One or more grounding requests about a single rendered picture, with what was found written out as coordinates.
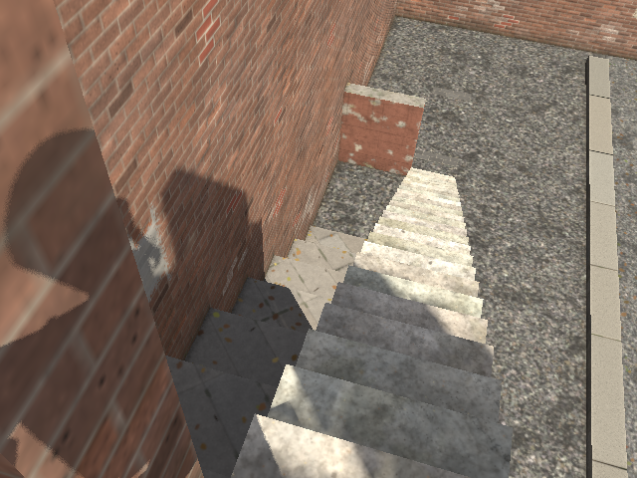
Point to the stairs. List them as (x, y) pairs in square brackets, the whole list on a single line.
[(395, 382)]

